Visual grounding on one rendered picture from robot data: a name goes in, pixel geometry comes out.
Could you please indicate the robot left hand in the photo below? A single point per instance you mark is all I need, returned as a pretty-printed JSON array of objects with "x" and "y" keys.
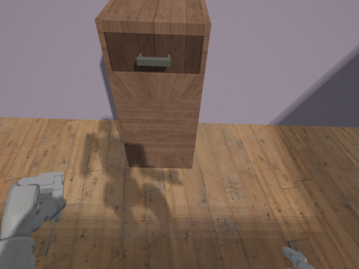
[{"x": 19, "y": 217}]

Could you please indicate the handle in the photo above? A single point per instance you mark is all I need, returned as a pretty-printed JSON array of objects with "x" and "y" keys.
[{"x": 153, "y": 61}]

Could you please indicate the cabinet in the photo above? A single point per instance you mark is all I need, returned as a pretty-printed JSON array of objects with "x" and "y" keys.
[{"x": 158, "y": 113}]

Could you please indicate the drawer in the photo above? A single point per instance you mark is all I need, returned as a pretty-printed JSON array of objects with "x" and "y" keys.
[{"x": 124, "y": 48}]

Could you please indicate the robot right hand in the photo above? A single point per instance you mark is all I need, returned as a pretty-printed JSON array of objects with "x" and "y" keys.
[{"x": 297, "y": 258}]

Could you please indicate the robot left forearm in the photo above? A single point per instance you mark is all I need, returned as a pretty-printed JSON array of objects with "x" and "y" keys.
[{"x": 16, "y": 253}]

